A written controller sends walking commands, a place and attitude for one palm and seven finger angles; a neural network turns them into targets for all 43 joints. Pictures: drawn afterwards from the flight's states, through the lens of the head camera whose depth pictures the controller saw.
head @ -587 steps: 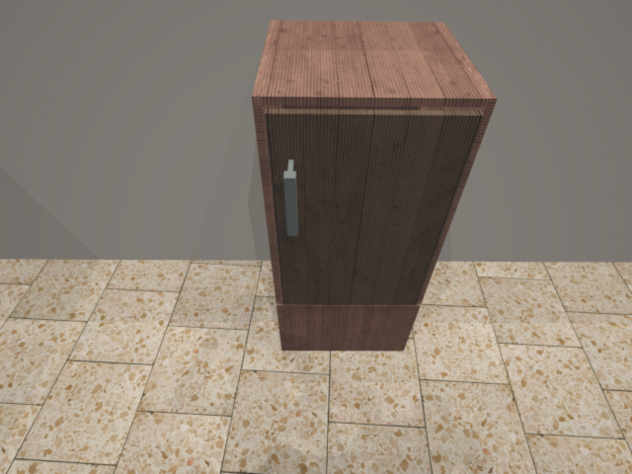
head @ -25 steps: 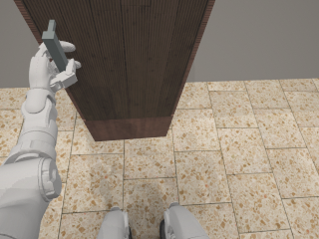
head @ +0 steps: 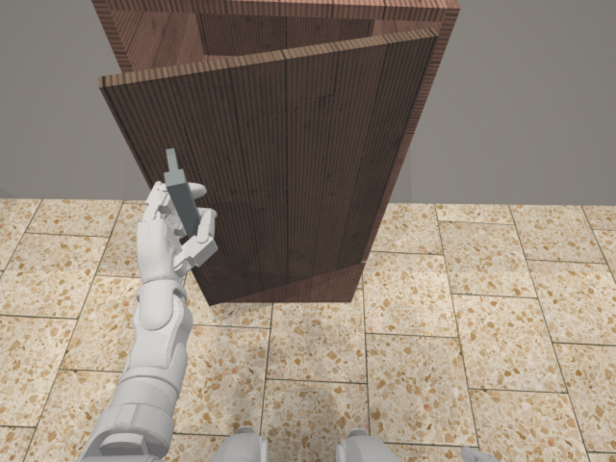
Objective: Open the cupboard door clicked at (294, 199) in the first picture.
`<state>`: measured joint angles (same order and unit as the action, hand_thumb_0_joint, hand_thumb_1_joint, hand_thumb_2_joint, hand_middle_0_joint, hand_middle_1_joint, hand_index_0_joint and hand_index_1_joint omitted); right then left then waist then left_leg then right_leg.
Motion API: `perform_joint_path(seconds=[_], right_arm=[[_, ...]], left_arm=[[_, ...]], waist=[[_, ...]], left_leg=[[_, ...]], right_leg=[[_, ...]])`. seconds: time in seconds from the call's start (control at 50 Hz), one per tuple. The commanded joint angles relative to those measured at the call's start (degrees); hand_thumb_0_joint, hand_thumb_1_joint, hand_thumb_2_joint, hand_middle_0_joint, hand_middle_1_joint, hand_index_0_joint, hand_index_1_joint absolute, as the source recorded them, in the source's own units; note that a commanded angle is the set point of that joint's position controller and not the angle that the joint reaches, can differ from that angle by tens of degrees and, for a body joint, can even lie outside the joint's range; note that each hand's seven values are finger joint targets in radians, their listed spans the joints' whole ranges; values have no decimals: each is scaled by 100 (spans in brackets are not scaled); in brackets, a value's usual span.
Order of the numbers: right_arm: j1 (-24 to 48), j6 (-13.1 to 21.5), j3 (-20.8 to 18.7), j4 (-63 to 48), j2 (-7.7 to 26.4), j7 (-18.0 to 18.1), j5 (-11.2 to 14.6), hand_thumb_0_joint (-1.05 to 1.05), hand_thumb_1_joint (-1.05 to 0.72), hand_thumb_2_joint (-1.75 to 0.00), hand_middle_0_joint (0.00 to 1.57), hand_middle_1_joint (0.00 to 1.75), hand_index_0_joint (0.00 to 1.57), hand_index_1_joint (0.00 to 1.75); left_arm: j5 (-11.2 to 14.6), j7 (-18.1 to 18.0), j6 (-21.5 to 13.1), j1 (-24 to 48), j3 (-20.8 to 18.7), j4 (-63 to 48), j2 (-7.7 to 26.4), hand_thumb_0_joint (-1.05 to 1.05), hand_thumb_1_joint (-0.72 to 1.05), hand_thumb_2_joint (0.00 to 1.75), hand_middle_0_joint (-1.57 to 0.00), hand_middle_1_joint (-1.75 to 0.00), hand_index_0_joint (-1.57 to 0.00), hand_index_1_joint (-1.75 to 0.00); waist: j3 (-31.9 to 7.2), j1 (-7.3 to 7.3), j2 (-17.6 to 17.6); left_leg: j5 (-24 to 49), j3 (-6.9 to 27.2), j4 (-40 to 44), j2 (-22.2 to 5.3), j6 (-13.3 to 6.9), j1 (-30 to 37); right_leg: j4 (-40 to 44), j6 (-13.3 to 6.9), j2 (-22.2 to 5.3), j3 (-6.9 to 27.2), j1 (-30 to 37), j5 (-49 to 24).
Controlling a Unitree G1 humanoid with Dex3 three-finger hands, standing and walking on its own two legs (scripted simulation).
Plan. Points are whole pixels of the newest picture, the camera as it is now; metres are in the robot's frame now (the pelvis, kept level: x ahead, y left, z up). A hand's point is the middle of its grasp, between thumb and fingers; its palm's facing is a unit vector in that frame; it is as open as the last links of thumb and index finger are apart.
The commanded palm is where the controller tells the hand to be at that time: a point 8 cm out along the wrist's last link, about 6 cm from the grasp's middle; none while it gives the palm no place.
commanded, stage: pull the door open along its arc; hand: left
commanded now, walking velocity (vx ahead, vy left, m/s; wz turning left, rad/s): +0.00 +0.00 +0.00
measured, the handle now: (187, 202) +0.44 +0.17 +0.05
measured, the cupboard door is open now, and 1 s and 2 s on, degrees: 17 45 47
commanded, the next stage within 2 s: open thumb and fingers to let go in 0.44 s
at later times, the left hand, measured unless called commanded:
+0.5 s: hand (296, 337) +0.26 +0.02 +0.04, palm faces +0.24 -0.97 -0.04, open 6.0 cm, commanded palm +0.21 +0.06 +0.04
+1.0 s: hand (286, 331) +0.27 +0.03 +0.03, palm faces +0.38 -0.93 -0.02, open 11.5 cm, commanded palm +0.23 +0.07 +0.04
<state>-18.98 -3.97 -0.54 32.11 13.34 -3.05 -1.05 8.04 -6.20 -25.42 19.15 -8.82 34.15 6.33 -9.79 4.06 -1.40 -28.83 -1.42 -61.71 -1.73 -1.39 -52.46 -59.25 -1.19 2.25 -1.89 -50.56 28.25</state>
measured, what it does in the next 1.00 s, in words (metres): shifts its weight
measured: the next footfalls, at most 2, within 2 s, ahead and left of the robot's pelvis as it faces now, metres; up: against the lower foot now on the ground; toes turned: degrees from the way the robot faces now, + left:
none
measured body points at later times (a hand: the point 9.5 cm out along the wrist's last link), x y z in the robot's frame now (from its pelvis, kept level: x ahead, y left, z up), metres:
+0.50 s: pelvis +0.00 -0.04 +0.00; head +0.04 -0.05 +0.45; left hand +0.24 +0.07 +0.05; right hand +0.21 -0.22 -0.08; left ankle +0.00 +0.10 -0.66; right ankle +0.00 -0.11 -0.66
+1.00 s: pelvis +0.00 -0.06 +0.00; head +0.05 -0.08 +0.44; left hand +0.25 +0.08 +0.04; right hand +0.18 -0.27 -0.11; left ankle +0.00 +0.10 -0.66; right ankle +0.00 -0.11 -0.66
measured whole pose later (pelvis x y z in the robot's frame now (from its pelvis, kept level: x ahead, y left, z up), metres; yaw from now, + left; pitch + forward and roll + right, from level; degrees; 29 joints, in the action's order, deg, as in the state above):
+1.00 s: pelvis +0.00 -0.06 +0.00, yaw +5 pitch +16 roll +2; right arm -12.5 2.0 -0.8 32.4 11.4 -0.7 -4.0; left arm -5.0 -29.3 -19.7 -10.0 12.9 8.9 -5.3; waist -10.0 1.1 -1.7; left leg -27.8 3.2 -61.3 -0.2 2.6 -49.1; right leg -63.1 -5.9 0.9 -6.5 -47.5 31.5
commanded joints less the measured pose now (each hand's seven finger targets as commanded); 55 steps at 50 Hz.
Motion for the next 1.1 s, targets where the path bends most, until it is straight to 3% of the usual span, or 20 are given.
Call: perform_joint_path(seconds=[0.0,0.04,0.1,0.12,0.14,0.22,0.24,0.32,0.34,0.42,0.5,0.52,0.58,0.64,0.7,0.74,0.76,0.92,0.98,1.08], right_arm=[[9,263,-277,-607,616,-130,-189,0,-90,-90,20,30,20,30],[118,275,-303,-642,586,-160,-258,0,-90,-90,20,30,20,30],[435,308,-298,-709,485,-169,-288,0,-90,-90,20,30,20,30],[512,326,-286,-712,455,-148,-306,0,-90,-90,20,30,20,30],[530,350,-286,-732,432,-109,-321,0,-90,-90,20,30,20,30],[836,472,-211,-857,289,-19,-303,0,-90,-90,20,30,20,30],[862,519,-192,-883,268,1,-301,0,-90,-90,20,30,20,30],[1095,719,-94,-1001,148,8,-277,0,-90,-90,20,30,20,30],[1136,755,-70,-1056,126,3,-252,0,-90,-90,20,30,20,30],[1331,820,28,-1177,46,10,-214,0,-90,-90,20,30,20,30],[1374,841,65,-1046,53,91,-252,0,-90,-90,20,30,20,30],[1358,843,66,-955,69,128,-272,0,-90,-90,20,30,20,30],[1365,873,47,-915,31,184,-294,0,-90,-90,20,30,20,30],[1230,910,-18,-958,60,185,-287,0,-90,-90,20,30,20,30],[1144,912,-45,-939,94,189,-280,0,-90,-90,20,30,20,30],[1103,911,-66,-913,131,206,-275,0,-90,-90,20,30,20,30],[1130,910,-78,-895,138,212,-273,0,-90,-90,20,30,20,30],[1098,921,-116,-909,164,260,-252,0,-90,-90,20,30,20,30],[1042,932,-120,-905,157,268,-250,0,-90,-90,20,30,20,30],[1025,965,-110,-918,181,254,-264,0,-90,-90,20,30,20,30]], left_arm=[[-688,-1641,-321,639,443,-1772,-235,0,90,90,-40,-135,-40,-135],[-1070,-2140,-263,413,787,-1965,-545,0,90,90,-40,-135,-40,-135],[-1383,-2607,-124,61,1385,-2293,-1132,0,90,90,-40,-135,-40,-135],[-1496,-2641,-87,105,1652,-2429,-1297,0,90,90,-40,-135,-40,-135],[-1574,-2645,-46,-58,1786,-2496,-1376,0,90,90,-40,-135,-40,-135],[-1678,-2602,55,-757,2397,-2975,-1834,0,90,90,-40,-135,-40,-135],[-1704,-2574,105,-1007,2542,-2963,-1937,0,90,90,-40,-135,-40,-135],[-1703,-2558,209,-1829,2906,-3500,-2174,0,90,90,-40,-135,-40,-135],[-1652,-2526,289,-2220,2958,-3551,-2205,0,90,90,-40,-135,-40,-135],[-1402,-2470,540,-3260,2798,-3970,-2123,0,90,90,-40,-135,-40,-135],[-1407,-2628,663,-2439,2518,-3826,-1904,0,90,90,-40,-135,-40,-135],[-1418,-2700,622,-1836,2331,-3786,-1708,0,90,90,-40,-135,-40,-135],[-1396,-2704,559,-2011,2124,-3509,-1625,0,69,81,-38,-133,-38,-133],[-1424,-2562,438,-2230,2198,-3708,-1572,0,48,72,-37,-130,-37,-130],[-1437,-2412,343,-2293,2319,-3806,-1564,0,27,63,-35,-128,-35,-128],[-1435,-2327,288,-2288,2289,-3757,-1464,0,13,57,-35,-127,-35,-127],[-1421,-2302,241,-2197,2279,-3829,-1436,0,6,54,-34,-126,-34,-126],[-1389,-2350,153,-2118,2174,-3831,-1351,0,-50,30,-30,-120,-30,-120],[-1383,-2389,165,-2178,2168,-3897,-1385,0,-50,30,-29,-115,-29,-115],[-1464,-2472,203,-1997,2401,-3910,-1601,0,-50,30,-25,-90,-25,-90]], waist=[[-1903,-174,-56],[-1934,-170,153],[-1890,-176,170],[-1856,-123,188],[-1830,-89,434],[-1661,-157,352],[-1556,-117,531],[-1494,-218,242],[-1429,-254,315],[-1233,-400,463],[-872,-272,616],[-815,-185,587],[-877,-273,774],[-1244,-287,819],[-1289,-206,779],[-1164,-147,1008],[-1213,-156,885],[-1354,-219,815],[-1474,-233,824],[-1422,-170,659]], left_leg=[[2600,208,606,79,157,1549],[2507,275,616,79,148,1545],[2244,239,663,121,134,1593],[2158,246,665,126,119,1602],[2118,268,661,110,96,1593],[1912,241,730,163,75,1649],[1843,271,728,144,59,1599],[1687,238,708,229,52,1570],[1663,253,720,234,54,1550],[1463,219,739,316,94,1432],[1085,284,569,360,117,1140],[979,290,479,364,116,1030],[860,312,393,393,145,776],[1050,330,370,389,145,698],[1054,326,315,379,141,597],[977,369,284,367,129,457],[946,364,245,364,132,425],[877,337,255,364,111,478],[1065,336,286,353,113,576],[1158,305,352,333,76,879]], right_leg=[[364,-14,-2,-220,951,-2305],[366,-36,8,-233,992,-2214],[470,-65,-39,-214,1144,-2142],[494,-71,-48,-203,1140,-2114],[536,-68,-50,-204,1168,-2103],[666,-99,-106,-174,1344,-2033],[705,-92,-107,-180,1317,-1974],[772,-111,-156,-157,1443,-1941],[812,-116,-142,-158,1503,-1931],[989,-31,-224,-42,1745,-2128],[1160,67,-340,228,1456,-1705],[1190,97,-393,335,1325,-1544],[1335,166,-538,680,1525,-1504],[1260,207,-624,826,1939,-2171],[1240,278,-712,966,2041,-2523],[1264,286,-727,1009,2032,-2418],[1263,304,-765,1092,2013,-2390],[1218,240,-713,987,1883,-1887],[1098,225,-670,868,1966,-2302],[970,150,-515,505,1595,-2068]])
